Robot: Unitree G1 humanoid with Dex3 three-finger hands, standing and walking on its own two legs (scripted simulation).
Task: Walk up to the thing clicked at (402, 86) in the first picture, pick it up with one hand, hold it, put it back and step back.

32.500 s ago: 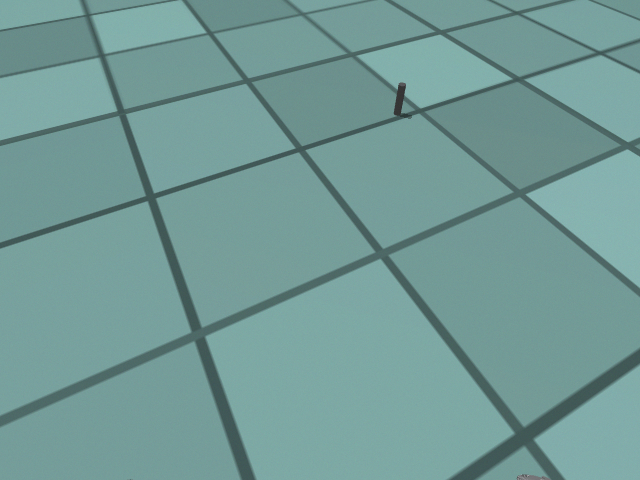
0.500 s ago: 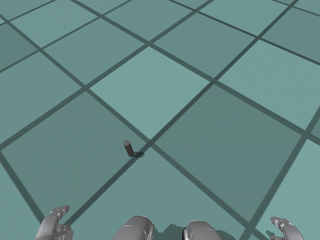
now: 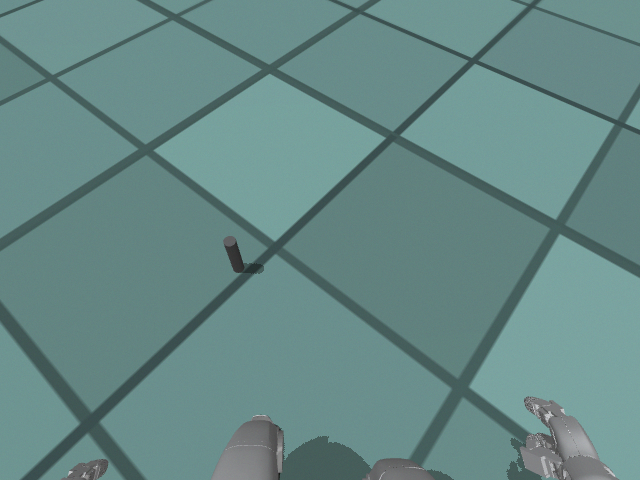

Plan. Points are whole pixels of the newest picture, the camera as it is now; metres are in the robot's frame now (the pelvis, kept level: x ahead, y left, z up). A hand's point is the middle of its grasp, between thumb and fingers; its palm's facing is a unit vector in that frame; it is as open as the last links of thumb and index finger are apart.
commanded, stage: step back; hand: left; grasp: from the side
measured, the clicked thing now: (234, 255) +0.76 +0.31 -0.66
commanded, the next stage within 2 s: stand in 1.82 s
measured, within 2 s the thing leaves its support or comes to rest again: neither
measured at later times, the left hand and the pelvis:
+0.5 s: hand out of the picture -0.06 +0.26 -0.13, palm faces +0.09 -0.92 -0.38, open 7.4 cm; pelvis -0.17 -0.02 +0.01, yaw +5 degrees
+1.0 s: hand out of the picture -0.27 +0.24 -0.13, palm faces +0.11 -0.89 -0.44, open 7.4 cm; pelvis -0.30 -0.05 +0.01, yaw +7 degrees
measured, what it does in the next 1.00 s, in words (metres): walks backwards: left foot, then right foot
